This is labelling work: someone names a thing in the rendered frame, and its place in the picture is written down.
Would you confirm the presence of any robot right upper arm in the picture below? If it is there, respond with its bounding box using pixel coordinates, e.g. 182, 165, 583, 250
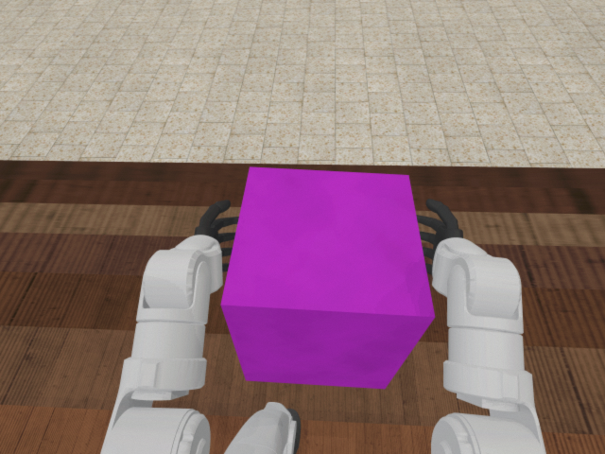
431, 412, 544, 454

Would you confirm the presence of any robot left hand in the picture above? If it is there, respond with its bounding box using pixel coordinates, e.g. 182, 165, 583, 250
194, 200, 239, 272

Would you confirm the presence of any right robot forearm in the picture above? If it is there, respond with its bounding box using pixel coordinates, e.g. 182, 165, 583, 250
432, 237, 546, 454

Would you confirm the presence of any robot left shin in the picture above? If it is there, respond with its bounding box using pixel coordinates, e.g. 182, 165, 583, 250
264, 402, 291, 417

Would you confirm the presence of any robot right hand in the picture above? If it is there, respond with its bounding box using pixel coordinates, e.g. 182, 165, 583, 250
416, 199, 463, 274

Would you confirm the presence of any carton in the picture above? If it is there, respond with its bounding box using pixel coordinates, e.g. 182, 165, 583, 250
221, 166, 435, 389

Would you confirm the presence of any robot left thigh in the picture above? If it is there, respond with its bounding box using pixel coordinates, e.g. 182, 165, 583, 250
224, 410, 297, 454

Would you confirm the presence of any robot left upper arm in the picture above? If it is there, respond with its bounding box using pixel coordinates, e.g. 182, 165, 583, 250
103, 407, 211, 454

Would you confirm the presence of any left robot forearm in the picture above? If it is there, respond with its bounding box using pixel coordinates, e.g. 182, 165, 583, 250
100, 235, 223, 454

